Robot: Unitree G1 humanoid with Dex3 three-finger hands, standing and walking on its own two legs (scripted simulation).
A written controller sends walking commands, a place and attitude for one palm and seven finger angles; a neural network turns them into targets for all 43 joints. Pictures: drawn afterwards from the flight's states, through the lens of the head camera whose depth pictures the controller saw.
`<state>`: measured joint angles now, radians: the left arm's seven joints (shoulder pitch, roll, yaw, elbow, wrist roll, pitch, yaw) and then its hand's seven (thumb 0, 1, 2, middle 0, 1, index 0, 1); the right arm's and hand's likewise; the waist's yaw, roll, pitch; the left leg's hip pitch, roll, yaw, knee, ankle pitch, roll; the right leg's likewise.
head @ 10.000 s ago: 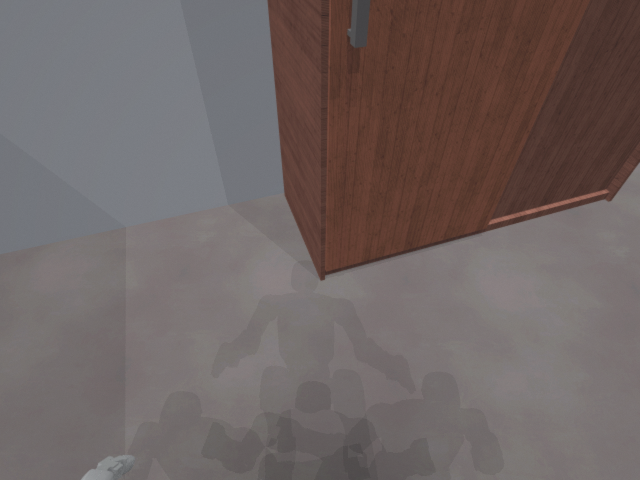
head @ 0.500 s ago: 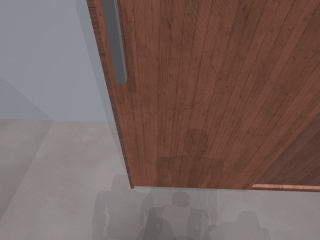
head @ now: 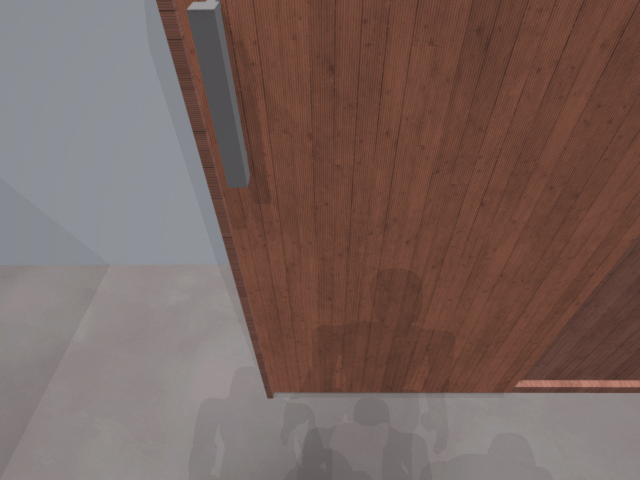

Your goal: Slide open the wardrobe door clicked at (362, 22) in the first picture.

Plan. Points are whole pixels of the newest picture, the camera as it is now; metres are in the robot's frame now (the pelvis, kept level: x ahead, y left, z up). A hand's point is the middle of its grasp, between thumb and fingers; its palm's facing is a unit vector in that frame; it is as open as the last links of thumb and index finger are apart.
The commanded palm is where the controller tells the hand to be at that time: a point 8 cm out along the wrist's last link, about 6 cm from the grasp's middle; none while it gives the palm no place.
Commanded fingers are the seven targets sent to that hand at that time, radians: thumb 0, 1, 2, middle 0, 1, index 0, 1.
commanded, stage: come to a stop and stand still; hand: left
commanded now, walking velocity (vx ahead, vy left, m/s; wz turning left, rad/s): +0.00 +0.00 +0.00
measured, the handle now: (227, 99) +0.50 +0.15 +0.25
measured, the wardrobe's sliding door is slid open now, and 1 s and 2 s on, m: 0.00 0.00 0.00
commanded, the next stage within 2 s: look again from close up in 0.12 s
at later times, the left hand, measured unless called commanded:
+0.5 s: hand out of the picture +0.00 +0.15 -0.17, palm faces +0.01 -0.98 -0.19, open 7.3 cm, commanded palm none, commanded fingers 0.00 0.90 0.90 -0.20 -0.30 -0.20 -0.30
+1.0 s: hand out of the picture -0.01 +0.14 -0.17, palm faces +0.02 -0.98 -0.17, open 7.4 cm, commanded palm none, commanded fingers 0.00 0.90 0.90 -0.20 -0.30 -0.20 -0.30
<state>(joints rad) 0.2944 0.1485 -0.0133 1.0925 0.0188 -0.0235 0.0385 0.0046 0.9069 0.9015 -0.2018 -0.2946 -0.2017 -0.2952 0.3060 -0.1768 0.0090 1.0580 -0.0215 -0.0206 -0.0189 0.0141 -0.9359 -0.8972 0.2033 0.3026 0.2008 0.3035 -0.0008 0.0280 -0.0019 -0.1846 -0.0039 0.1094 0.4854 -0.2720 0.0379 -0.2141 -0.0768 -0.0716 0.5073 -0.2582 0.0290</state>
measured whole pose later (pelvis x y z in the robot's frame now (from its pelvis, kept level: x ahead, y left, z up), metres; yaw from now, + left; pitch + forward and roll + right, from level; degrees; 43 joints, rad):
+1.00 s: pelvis +0.00 -0.02 +0.01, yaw +0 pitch -2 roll +0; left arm 0.30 0.13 -0.01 1.11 0.02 -0.02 0.04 0.00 0.91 0.90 -0.20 -0.29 -0.20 -0.30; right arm 0.29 -0.13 0.01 1.13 -0.02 -0.01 -0.02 0.00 -0.91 -0.90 0.20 0.30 0.20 0.30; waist 0.01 0.00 0.05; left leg -0.15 0.03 0.10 0.42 -0.23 0.00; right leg -0.18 -0.04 -0.08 0.44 -0.22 0.00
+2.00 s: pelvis +0.02 -0.02 -0.01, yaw +2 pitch +2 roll -1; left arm 0.36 0.32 0.39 -0.23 -0.38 -0.10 -0.26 0.01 0.01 0.52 -0.27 -0.87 -0.27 -0.87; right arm 0.31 -0.24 0.04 0.62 0.05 -0.27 -0.07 0.01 -0.90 -0.90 0.21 0.30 0.20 0.30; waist 0.03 0.03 -0.05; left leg -0.31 0.04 0.05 0.65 -0.36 0.00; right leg -0.30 -0.04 -0.12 0.61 -0.34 0.00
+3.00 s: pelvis +0.00 -0.03 +0.00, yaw +2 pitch -5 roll +0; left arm -0.18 0.50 0.51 -0.07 -0.35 0.32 -0.42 -0.01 -0.50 0.30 -0.31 -1.20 -0.31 -1.20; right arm 0.20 -0.29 0.08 0.61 0.10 -0.21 -0.09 0.01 -0.90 -0.90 0.20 0.30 0.20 0.30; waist 0.06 0.06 -0.01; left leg -0.12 0.03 0.05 0.45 -0.25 0.00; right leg -0.12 -0.03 -0.12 0.44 -0.24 -0.01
